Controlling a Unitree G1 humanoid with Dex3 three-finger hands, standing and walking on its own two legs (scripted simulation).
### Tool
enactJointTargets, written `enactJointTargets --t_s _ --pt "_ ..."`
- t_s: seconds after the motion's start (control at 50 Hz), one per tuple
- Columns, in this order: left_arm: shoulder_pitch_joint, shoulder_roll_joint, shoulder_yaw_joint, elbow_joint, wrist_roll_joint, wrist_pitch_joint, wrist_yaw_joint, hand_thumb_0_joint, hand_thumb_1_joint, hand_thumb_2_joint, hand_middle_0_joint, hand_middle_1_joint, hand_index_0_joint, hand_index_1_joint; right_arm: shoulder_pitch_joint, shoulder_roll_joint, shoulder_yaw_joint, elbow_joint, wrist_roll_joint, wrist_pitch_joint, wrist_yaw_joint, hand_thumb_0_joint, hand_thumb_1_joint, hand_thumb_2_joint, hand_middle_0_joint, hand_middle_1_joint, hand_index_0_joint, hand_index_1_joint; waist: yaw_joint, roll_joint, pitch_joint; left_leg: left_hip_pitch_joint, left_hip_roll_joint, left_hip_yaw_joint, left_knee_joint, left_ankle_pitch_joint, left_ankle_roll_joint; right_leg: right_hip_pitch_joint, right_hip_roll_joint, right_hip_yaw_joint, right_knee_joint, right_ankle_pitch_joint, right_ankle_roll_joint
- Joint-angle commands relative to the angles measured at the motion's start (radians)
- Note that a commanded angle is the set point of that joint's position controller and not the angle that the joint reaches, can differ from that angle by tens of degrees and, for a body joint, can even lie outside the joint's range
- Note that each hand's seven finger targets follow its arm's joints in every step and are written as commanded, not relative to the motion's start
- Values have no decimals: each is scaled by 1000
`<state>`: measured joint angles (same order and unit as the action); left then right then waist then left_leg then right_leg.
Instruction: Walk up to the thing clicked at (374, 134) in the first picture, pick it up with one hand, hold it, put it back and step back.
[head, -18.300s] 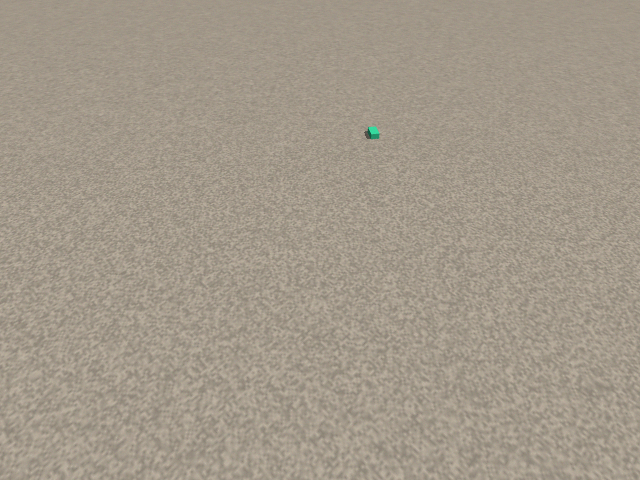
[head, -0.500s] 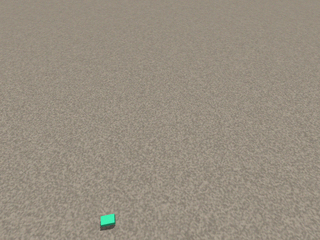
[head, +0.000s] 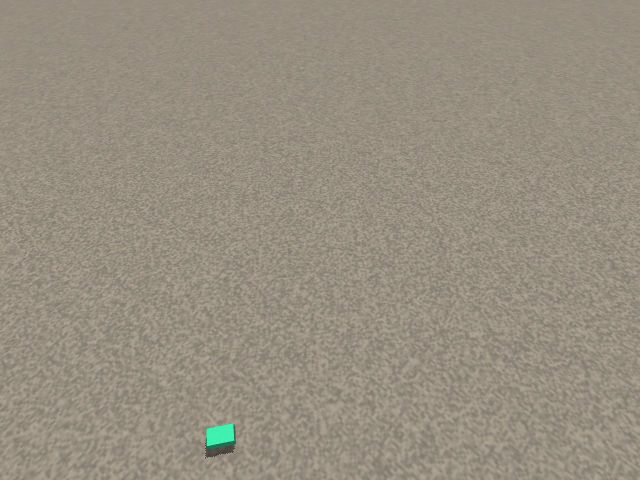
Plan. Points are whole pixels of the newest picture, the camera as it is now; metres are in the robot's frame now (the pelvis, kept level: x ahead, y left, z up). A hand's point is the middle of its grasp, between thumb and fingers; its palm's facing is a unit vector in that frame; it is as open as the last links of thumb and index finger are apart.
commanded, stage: stand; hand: left
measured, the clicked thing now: (221, 436) +0.43 +0.31 -0.77
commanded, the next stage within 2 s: walk up in 0.54 s
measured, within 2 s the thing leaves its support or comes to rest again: neither
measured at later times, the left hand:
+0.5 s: hand out of the picture +0.06 +0.26 -0.16, palm faces -0.03 -0.94 -0.34, open 7.4 cm
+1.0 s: hand out of the picture +0.07 +0.31 -0.19, palm faces -0.02 -0.93 -0.37, open 7.4 cm
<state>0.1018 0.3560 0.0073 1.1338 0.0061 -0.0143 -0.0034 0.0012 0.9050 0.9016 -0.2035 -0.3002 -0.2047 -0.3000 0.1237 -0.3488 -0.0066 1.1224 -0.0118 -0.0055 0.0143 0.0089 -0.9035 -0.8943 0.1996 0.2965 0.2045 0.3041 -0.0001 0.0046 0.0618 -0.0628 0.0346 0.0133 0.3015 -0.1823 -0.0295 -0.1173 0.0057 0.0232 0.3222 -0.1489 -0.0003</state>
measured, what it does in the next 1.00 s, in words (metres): steps on the spot: left foot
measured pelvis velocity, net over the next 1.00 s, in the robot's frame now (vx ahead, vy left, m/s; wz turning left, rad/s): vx -0.09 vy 0.05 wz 0.00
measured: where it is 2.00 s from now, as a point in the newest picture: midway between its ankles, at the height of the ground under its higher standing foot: outside the picture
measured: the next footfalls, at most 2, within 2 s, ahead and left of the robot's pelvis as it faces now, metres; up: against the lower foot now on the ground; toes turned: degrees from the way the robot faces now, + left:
left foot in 0.92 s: -0.06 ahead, +0.15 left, +0.00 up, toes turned -1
right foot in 1.32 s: -0.13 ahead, -0.10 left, +0.00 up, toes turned +0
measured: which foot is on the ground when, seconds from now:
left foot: down 0.00-0.76, up 0.78-0.90, down 0.92-1.00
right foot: down 0.00-0.92, up 0.94-1.00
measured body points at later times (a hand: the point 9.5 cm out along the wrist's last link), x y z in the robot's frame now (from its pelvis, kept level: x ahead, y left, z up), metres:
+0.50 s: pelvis +0.00 +0.00 +0.00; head +0.01 +0.01 +0.45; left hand +0.06 +0.31 -0.14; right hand +0.05 -0.30 -0.13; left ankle -0.01 +0.14 -0.75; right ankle +0.02 -0.12 -0.75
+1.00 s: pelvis -0.09 +0.05 -0.03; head -0.01 +0.08 +0.41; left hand +0.08 +0.36 -0.17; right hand -0.02 -0.28 -0.14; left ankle -0.10 +0.15 -0.75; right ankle -0.01 -0.10 -0.72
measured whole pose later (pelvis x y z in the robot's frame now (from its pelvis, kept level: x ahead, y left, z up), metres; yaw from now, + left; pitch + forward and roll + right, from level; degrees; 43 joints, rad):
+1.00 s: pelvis -0.09 +0.05 -0.03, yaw +0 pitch -2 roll +0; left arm -0.01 0.42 0.06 0.88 0.02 0.07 0.03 0.00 0.90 0.90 -0.20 -0.30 -0.21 -0.30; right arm 0.15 -0.37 -0.06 0.96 -0.03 0.04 0.01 0.01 -0.90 -0.89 0.20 0.30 0.20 0.30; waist -0.01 -0.08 0.21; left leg -0.28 -0.03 0.00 0.72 -0.41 0.03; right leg -0.51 0.05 0.16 0.91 -0.45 -0.02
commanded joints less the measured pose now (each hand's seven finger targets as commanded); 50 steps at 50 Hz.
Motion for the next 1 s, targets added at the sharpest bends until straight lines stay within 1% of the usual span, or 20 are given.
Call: enactJointTargets --t_s 0.0,0.1,0.16,0.38,0.5,0.52,0.54,0.6,0.66,0.72,0.76,0.78,0.82,0.86,0.88,0.9,0.92,0.94,0.96,0.98 --pt "-34 216 33 -61 1 -21 10 0 900 900 -200 -300 -200 -300 -36 -214 -40 -57 -2 -19 -15 0 -900 -900 200 300 200 300 0 -11 -52 -25 96 -79 -57 15 46 -19 -122 95 -64 41 -19" --pt "-35 223 32 -66 3 -22 11 0 900 900 -200 -300 -200 -300 -29 -209 -41 -56 -2 -19 -15 0 -900 -900 200 300 200 300 -5 -2 -72 -24 99 -81 -53 32 48 -13 -124 94 -48 73 -21" --pt "-24 221 30 -62 1 -21 11 0 900 900 -200 -300 -200 -300 -20 -209 -41 -50 -2 -17 -12 0 -900 -900 200 300 200 300 -2 -10 -40 -44 92 -83 -58 -13 49 -31 -121 98 -64 -5 -21" --pt "-16 224 29 -71 4 -20 11 0 900 900 -200 -300 -200 -300 -17 -219 -46 -51 -2 -15 -12 0 -900 -900 200 300 200 300 -1 2 -37 -45 87 -84 -40 -27 51 -52 -123 112 -74 -57 -24" --pt "-4 212 24 -68 3 -22 10 0 900 900 -200 -300 -200 -300 -22 -217 -41 -51 1 -19 -13 0 -900 -900 200 300 200 300 1 9 -65 -45 96 -89 -42 21 53 -12 -125 98 -43 61 -22" --pt "-16 261 75 -89 -10 -4 19 0 900 900 -200 -300 -200 -300 -39 -264 -61 -53 8 -1 -16 0 -900 -900 200 300 200 300 8 -13 43 -106 86 -107 55 230 65 -87 -112 104 54 282 -27" --pt "7 257 76 -102 -15 2 23 0 900 900 -200 -300 -200 -300 -30 -254 -61 -73 19 5 -19 0 -900 -900 200 300 200 300 9 -3 -1 -81 92 -92 95 314 70 -80 -110 86 87 346 -36" --pt "10 243 80 -133 -16 16 27 0 900 900 -200 -300 -200 -300 -19 -259 -76 -96 26 15 -22 0 -900 -900 200 300 200 300 3 14 -113 -39 103 -85 155 385 93 -54 -105 66 155 369 -62" --pt "-13 245 84 -171 -12 30 26 0 900 900 -200 -300 -200 -300 -21 -253 -85 -124 27 31 -24 0 -900 -900 200 300 200 300 -3 1 -167 -60 70 -72 241 246 100 -77 -139 105 166 323 -100" --pt "-52 288 94 -213 -1 39 24 0 900 900 -200 -300 -200 -300 3 -230 -84 -151 22 45 -23 0 -900 -900 200 300 200 300 -6 -108 -172 -89 -22 -18 414 56 74 -137 -253 228 105 348 -183" --pt "-94 311 104 -245 15 44 27 0 900 900 -200 -300 -200 -300 38 -215 -91 -160 14 59 -21 0 -900 -900 200 300 200 300 -4 -216 -130 -146 -86 -19 606 -355 65 -208 -349 312 63 336 -269" --pt "-100 317 108 -259 25 46 26 0 900 900 -200 -300 -200 -300 67 -217 -91 -164 10 64 -17 0 -900 -900 200 300 200 300 -8 -235 -106 -144 -70 -53 664 -420 70 -277 -366 322 48 274 -281" --pt "-165 308 107 -297 28 50 28 0 900 900 -200 -300 -200 -300 126 -234 -104 -170 16 60 -12 0 -900 -900 200 300 200 300 -49 -235 -105 -117 -39 -89 623 -376 83 -325 -330 262 110 226 -239" --pt "-170 272 96 -315 27 54 31 0 900 900 -200 -300 -200 -300 152 -239 -109 -174 12 46 -16 0 -900 -900 200 300 200 300 -64 -167 -124 -149 -19 -62 379 -193 82 -249 -227 186 260 191 -158" --pt "-135 240 88 -326 18 60 31 0 900 900 -200 -300 -200 -300 133 -268 -114 -191 -4 34 -22 0 -900 -900 200 300 200 300 -59 6 -117 -168 78 -173 135 51 103 -244 -109 125 413 83 -95" --pt "-130 190 82 -343 11 61 34 0 900 900 -200 -300 -200 -300 100 -351 -134 -201 -19 27 -24 0 -900 -900 200 300 200 300 -45 226 -96 -120 208 -396 63 324 140 -366 63 57 595 -149 -40" --pt "-90 188 87 -339 14 66 42 0 900 900 -200 -300 -200 -300 81 -371 -142 -229 -33 21 -29 0 -900 -900 200 300 200 300 -23 193 -98 -73 280 -454 97 512 195 -441 117 127 697 -428 -29" --pt "-32 198 88 -322 15 76 43 0 900 900 -200 -300 -200 -300 57 -335 -135 -237 -38 20 -32 0 -900 -900 200 300 200 300 11 78 -89 -89 265 -345 138 582 215 -418 98 158 778 -437 -30" --pt "-24 190 86 -330 19 75 48 0 900 900 -200 -300 -200 -300 36 -378 -135 -261 -29 22 -34 0 -900 -900 200 300 200 300 -14 179 -108 -136 316 -417 108 569 229 -417 126 187 819 -479 -24" --pt "-56 216 99 -319 23 78 50 0 900 900 -200 -300 -200 -300 -3 -360 -138 -270 -30 20 -37 0 -900 -900 200 300 200 300 -15 167 -77 -180 321 -427 77 449 248 -396 122 213 891 -450 -27"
